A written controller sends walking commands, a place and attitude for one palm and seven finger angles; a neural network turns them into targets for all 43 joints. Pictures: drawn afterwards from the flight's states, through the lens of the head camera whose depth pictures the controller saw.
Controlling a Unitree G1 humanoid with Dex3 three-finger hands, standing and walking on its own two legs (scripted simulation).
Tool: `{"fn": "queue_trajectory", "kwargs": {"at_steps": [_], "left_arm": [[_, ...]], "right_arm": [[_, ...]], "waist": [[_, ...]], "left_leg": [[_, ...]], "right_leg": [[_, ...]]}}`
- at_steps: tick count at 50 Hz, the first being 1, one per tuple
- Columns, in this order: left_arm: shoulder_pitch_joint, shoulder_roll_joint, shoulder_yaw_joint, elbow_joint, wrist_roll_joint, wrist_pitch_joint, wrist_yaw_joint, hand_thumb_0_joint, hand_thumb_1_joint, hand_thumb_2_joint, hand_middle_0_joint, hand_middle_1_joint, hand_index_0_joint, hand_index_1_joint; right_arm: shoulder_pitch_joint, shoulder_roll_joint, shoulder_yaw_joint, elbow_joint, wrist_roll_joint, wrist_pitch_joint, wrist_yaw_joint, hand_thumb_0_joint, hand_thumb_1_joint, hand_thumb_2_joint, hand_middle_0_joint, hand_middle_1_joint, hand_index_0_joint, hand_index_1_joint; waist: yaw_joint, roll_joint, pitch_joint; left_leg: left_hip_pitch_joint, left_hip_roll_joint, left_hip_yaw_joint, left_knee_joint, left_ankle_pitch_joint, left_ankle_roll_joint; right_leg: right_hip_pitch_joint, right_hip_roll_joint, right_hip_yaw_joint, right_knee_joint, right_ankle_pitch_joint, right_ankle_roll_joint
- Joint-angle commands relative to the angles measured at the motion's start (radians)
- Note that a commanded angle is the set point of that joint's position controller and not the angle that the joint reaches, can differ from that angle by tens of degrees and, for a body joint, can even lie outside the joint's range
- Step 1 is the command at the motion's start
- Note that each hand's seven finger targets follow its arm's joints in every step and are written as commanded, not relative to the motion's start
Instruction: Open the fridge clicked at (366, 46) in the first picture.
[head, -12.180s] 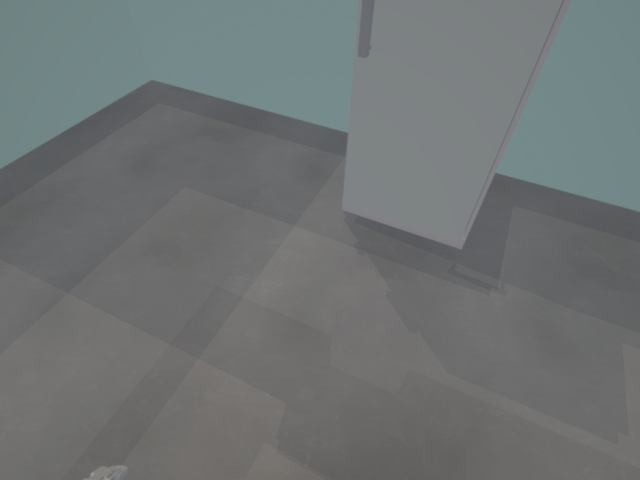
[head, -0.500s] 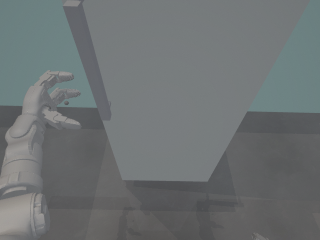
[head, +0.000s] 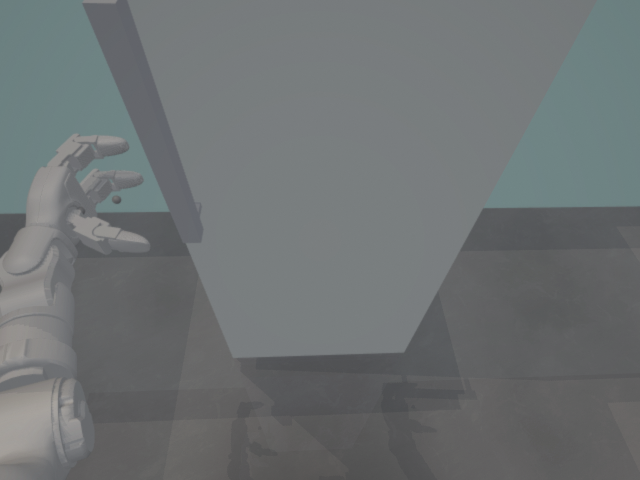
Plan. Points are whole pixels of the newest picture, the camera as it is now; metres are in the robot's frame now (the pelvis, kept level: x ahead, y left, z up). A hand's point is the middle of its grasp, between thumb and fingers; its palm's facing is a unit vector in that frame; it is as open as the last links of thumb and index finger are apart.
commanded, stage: move the hooked fingers beside the handle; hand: left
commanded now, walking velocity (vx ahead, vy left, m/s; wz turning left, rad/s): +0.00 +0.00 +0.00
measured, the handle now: (165, 137) +0.48 +0.19 +0.17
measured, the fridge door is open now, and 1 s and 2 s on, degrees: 0 0 0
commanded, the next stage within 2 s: feel for the door with the fingertips in 0.48 s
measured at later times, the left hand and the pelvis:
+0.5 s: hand (115, 199) +0.42 +0.25 +0.12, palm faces +0.04 -1.00 -0.01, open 14.0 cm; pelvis +0.00 +0.00 +0.00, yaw +1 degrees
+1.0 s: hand (156, 195) +0.43 +0.20 +0.12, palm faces +0.01 -1.00 +0.01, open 14.0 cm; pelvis +0.00 +0.00 +0.00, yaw +0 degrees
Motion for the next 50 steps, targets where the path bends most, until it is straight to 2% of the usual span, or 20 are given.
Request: {"fn": "queue_trajectory", "kwargs": {"at_steps": [1,3,5,10,13,15,17,21,23,24,26,28,31,36,38,39,41,45,48,50], "left_arm": [[-0.459,0.246,0.007,-0.269,-0.039,-0.071,0.008,0.0,-0.5,0.3,-0.3,-1.2,-0.3,-1.2],[-0.447,0.272,0.029,-0.238,-0.032,-0.061,0.009,0.0,-0.5,0.3,-0.3,-1.2,-0.3,-1.2],[-0.482,0.223,-0.018,-0.244,-0.028,-0.059,0.005,0.0,-0.5,0.3,-0.3,-1.2,-0.3,-1.2],[-0.464,0.202,-0.029,-0.205,-0.033,-0.047,0.016,0.0,-0.5,0.3,-0.3,-1.2,-0.3,-1.2],[-0.488,0.281,0.027,-0.14,-0.024,-0.045,0.026,0.0,-0.5,0.3,-0.3,-1.2,-0.3,-1.2],[-0.51,0.254,-0.002,-0.169,-0.015,-0.057,0.026,0.0,-0.5,0.3,-0.3,-1.2,-0.3,-1.2],[-0.486,0.299,0.038,-0.191,-0.011,-0.074,0.029,0.0,-0.5,0.3,-0.3,-1.2,-0.3,-1.2],[-0.47,0.296,0.033,-0.166,-0.023,-0.077,0.012,0.0,-0.5,0.3,-0.3,-1.2,-0.3,-1.2],[-0.506,0.253,-0.011,-0.143,-0.023,-0.069,0.0,0.0,-0.5,0.3,-0.3,-1.2,-0.3,-1.2],[-0.523,0.274,0.001,-0.137,-0.019,-0.07,0.0,0.0,-0.5,0.3,-0.3,-1.2,-0.3,-1.2],[-0.555,0.225,-0.039,-0.152,-0.028,-0.075,-0.002,0.0,-0.5,0.3,-0.3,-1.2,-0.3,-1.2],[-0.521,0.265,0.0,-0.168,-0.027,-0.082,-0.001,0.0,-0.5,0.3,-0.3,-1.2,-0.3,-1.2],[-0.503,0.213,-0.03,-0.164,-0.041,-0.077,0.006,0.0,-0.5,0.3,-0.3,-1.2,-0.3,-1.2],[-0.521,0.214,-0.03,-0.159,-0.026,-0.059,0.036,0.0,-0.5,0.3,-0.3,-1.2,-0.3,-1.2],[-0.512,0.219,-0.017,-0.237,-0.014,-0.073,0.056,0.0,-0.5,0.3,-0.3,-1.2,-0.3,-1.2],[-0.492,0.173,-0.044,-0.252,-0.018,-0.073,0.063,0.0,-0.5,0.3,-0.3,-1.2,-0.3,-1.2],[-0.45,0.191,-0.023,-0.236,-0.018,-0.068,0.081,0.0,-0.5,0.3,-0.3,-1.2,-0.3,-1.2],[-0.438,0.141,-0.051,-0.272,-0.011,-0.048,0.107,0.0,-0.5,0.3,-0.3,-1.2,-0.3,-1.2],[-0.445,0.185,-0.01,-0.271,-0.004,-0.04,0.133,0.0,-0.5,0.3,-0.3,-1.2,-0.3,-1.2],[-0.471,0.161,-0.033,-0.28,0.003,-0.044,0.138,0.0,-0.5,0.3,-0.3,-1.2,-0.3,-1.2]], "right_arm": [[0.011,-0.157,-0.058,-0.101,0.001,-0.043,-0.015,0.0,-0.9,-0.9,0.2,0.3,0.2,0.3],[0.009,-0.162,-0.057,-0.094,0.0,-0.044,-0.016,0.0,-0.9,-0.9,0.2,0.3,0.2,0.3],[0.0,-0.157,-0.056,-0.09,0.001,-0.048,-0.016,0.0,-0.9,-0.9,0.2,0.3,0.2,0.3],[-0.009,-0.157,-0.051,-0.094,0.001,-0.048,-0.014,0.0,-0.9,-0.9,0.2,0.3,0.2,0.3],[-0.004,-0.166,-0.049,-0.09,0.001,-0.04,-0.018,0.0,-0.9,-0.9,0.2,0.3,0.2,0.3],[-0.013,-0.157,-0.046,-0.103,-0.001,-0.043,-0.014,0.0,-0.9,-0.9,0.2,0.3,0.2,0.3],[-0.009,-0.159,-0.048,-0.108,-0.003,-0.04,-0.013,0.0,-0.9,-0.9,0.2,0.3,0.2,0.3],[-0.008,-0.161,-0.046,-0.113,0.0,-0.035,-0.016,0.0,-0.9,-0.9,0.2,0.3,0.2,0.3],[-0.015,-0.157,-0.042,-0.107,0.004,-0.035,-0.019,0.0,-0.9,-0.9,0.2,0.3,0.2,0.3],[-0.009,-0.162,-0.045,-0.103,0.004,-0.034,-0.021,0.0,-0.9,-0.9,0.2,0.3,0.2,0.3],[-0.002,-0.16,-0.047,-0.099,0.003,-0.036,-0.023,0.0,-0.9,-0.9,0.2,0.3,0.2,0.3],[0.001,-0.165,-0.05,-0.096,0.001,-0.039,-0.021,0.0,-0.9,-0.9,0.2,0.3,0.2,0.3],[0.009,-0.162,-0.05,-0.091,-0.001,-0.039,-0.018,0.0,-0.9,-0.9,0.2,0.3,0.2,0.3],[0.012,-0.161,-0.052,-0.086,-0.002,-0.033,-0.013,0.0,-0.9,-0.9,0.2,0.3,0.2,0.3],[0.008,-0.155,-0.055,-0.097,-0.006,-0.035,-0.007,0.0,-0.9,-0.9,0.2,0.3,0.2,0.3],[0.003,-0.149,-0.054,-0.101,-0.005,-0.037,-0.002,0.0,-0.9,-0.9,0.2,0.3,0.2,0.3],[0.01,-0.154,-0.057,-0.096,-0.006,-0.031,0.0,0.0,-0.9,-0.9,0.2,0.3,0.2,0.3],[-0.009,-0.144,-0.057,-0.104,-0.002,-0.032,0.006,0.0,-0.9,-0.9,0.2,0.3,0.2,0.3],[-0.01,-0.146,-0.057,-0.103,-0.004,-0.027,0.003,0.0,-0.9,-0.9,0.2,0.3,0.2,0.3],[-0.017,-0.141,-0.053,-0.105,-0.004,-0.027,0.001,0.0,-0.9,-0.9,0.2,0.3,0.2,0.3]], "waist": [[-0.006,0.072,-0.309],[0.002,0.071,-0.311],[-0.007,0.097,-0.299],[-0.005,0.056,-0.284],[0.001,0.001,-0.271],[0.004,0.07,-0.296],[0.019,0.065,-0.351],[0.012,0.027,-0.325],[-0.007,0.053,-0.279],[-0.007,0.059,-0.272],[-0.02,0.066,-0.291],[-0.001,0.095,-0.34],[-0.007,0.03,-0.334],[-0.004,0.051,-0.307],[0.012,0.101,-0.383],[0.007,0.104,-0.379],[0.011,0.033,-0.353],[0.011,0.057,-0.32],[0.017,0.022,-0.311],[0.011,0.041,-0.317]], "left_leg": [[0.283,-0.004,-0.107,-0.055,0.354,0.005],[0.267,-0.009,-0.109,-0.059,0.329,0.005],[0.281,-0.011,-0.113,-0.059,0.31,0.002],[0.27,-0.01,-0.121,-0.059,0.295,0.0],[0.209,-0.013,-0.114,-0.057,0.265,0.005],[0.226,-0.019,-0.109,-0.05,0.278,0.003],[0.244,-0.018,-0.109,-0.039,0.326,0.003],[0.211,-0.016,-0.102,-0.041,0.315,0.006],[0.206,-0.018,-0.1,-0.044,0.279,0.007],[0.202,-0.017,-0.105,-0.046,0.261,0.005],[0.235,-0.015,-0.109,-0.041,0.271,0.007],[0.263,-0.014,-0.12,-0.04,0.295,-0.001],[0.252,-0.013,-0.12,-0.039,0.308,0.004],[0.227,-0.015,-0.118,-0.042,0.293,0.004],[0.283,-0.015,-0.126,-0.041,0.353,-0.004],[0.303,-0.013,-0.124,-0.037,0.372,-0.005],[0.273,-0.008,-0.125,-0.038,0.381,-0.003],[0.264,-0.011,-0.112,-0.048,0.358,-0.004],[0.237,-0.014,-0.106,-0.052,0.333,0.001],[0.242,-0.016,-0.102,-0.054,0.322,0.0]], "right_leg": [[0.051,0.013,0.028,-0.058,0.325,-0.004],[0.055,0.012,0.033,-0.059,0.322,-0.002],[0.029,0.011,0.029,-0.062,0.296,-0.004],[0.019,0.009,0.023,-0.06,0.28,-0.005],[0.045,0.005,0.03,-0.054,0.285,-0.002],[0.047,0.002,0.036,-0.047,0.298,-0.003],[0.083,0.003,0.041,-0.035,0.342,-0.004],[0.099,0.003,0.037,-0.037,0.347,-0.003],[0.055,0.005,0.039,-0.048,0.321,0.001],[0.041,0.005,0.038,-0.049,0.297,-0.001],[0.023,0.005,0.033,-0.05,0.281,-0.003],[0.031,0.007,0.034,-0.044,0.288,-0.007],[0.043,0.008,0.027,-0.045,0.3,-0.005],[0.034,0.007,0.027,-0.044,0.289,-0.005],[0.05,0.009,0.027,-0.03,0.323,-0.007],[0.039,0.012,0.026,-0.033,0.331,-0.006],[0.057,0.014,0.019,-0.032,0.337,-0.006],[0.053,0.013,0.022,-0.038,0.337,-0.004],[0.077,0.012,0.029,-0.041,0.341,-0.002],[0.077,0.01,0.032,-0.041,0.338,-0.002]]}}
